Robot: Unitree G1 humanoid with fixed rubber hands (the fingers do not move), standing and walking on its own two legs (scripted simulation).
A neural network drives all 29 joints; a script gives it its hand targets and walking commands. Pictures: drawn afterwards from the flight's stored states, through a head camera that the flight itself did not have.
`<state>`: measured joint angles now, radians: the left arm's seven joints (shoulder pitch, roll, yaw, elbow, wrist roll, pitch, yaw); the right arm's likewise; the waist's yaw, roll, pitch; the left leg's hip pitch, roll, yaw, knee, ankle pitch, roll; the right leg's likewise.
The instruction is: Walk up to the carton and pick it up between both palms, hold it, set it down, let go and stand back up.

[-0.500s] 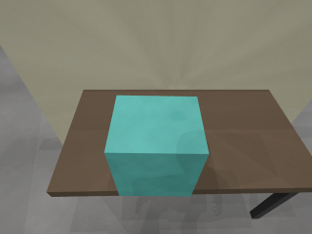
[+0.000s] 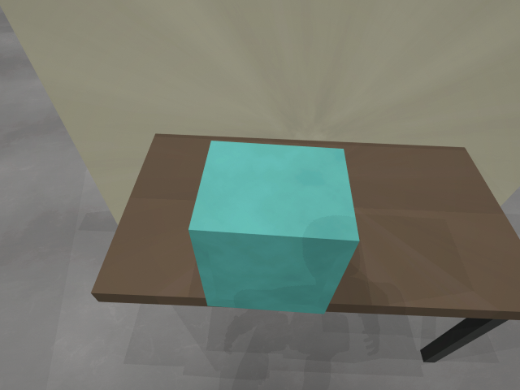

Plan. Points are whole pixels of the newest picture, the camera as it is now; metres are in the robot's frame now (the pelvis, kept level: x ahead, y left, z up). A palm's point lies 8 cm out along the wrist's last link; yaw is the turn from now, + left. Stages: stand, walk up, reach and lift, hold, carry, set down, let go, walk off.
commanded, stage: walk up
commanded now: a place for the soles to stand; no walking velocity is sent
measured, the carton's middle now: (271, 232) +0.43 -0.01 -0.06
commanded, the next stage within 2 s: reach and lift in 0.76 s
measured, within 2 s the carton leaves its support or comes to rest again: neither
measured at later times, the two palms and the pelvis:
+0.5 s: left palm out of the picture +0.05 +0.26 -0.14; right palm out of the picture +0.09 -0.26 -0.13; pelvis +0.01 +0.00 -0.01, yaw +5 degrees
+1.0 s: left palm out of the picture +0.15 +0.26 -0.11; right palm (415, 376) +0.19 -0.25 -0.11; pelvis -0.01 -0.03 -0.03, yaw +2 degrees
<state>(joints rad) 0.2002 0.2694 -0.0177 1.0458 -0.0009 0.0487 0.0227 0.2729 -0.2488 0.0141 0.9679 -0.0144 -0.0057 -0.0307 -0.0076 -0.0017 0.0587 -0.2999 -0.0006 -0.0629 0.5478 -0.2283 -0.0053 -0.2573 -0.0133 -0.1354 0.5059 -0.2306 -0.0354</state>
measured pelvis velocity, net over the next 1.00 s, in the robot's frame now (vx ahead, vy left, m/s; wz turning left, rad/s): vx -0.01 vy -0.03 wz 0.04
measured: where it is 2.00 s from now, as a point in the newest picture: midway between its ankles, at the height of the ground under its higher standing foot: outside the picture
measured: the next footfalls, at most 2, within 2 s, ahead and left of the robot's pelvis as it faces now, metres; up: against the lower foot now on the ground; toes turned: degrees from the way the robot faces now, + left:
none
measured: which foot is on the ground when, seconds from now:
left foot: down 0.00-1.00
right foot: down 0.00-1.00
